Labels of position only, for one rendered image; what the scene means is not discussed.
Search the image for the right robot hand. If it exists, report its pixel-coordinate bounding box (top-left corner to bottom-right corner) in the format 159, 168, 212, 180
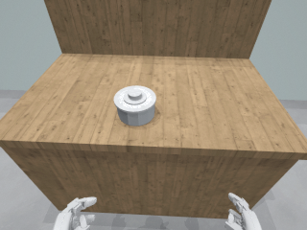
225, 193, 262, 230

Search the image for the left robot hand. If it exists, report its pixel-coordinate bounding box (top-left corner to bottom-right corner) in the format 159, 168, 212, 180
52, 196, 97, 230

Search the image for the table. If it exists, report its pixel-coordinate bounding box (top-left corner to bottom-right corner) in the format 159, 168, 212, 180
0, 0, 307, 219

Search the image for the pot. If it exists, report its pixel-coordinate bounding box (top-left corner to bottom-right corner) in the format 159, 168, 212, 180
117, 105, 155, 127

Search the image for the lid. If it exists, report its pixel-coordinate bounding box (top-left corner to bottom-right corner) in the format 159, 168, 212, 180
113, 85, 156, 114

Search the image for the knob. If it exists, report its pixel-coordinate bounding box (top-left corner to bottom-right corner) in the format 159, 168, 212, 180
128, 88, 142, 100

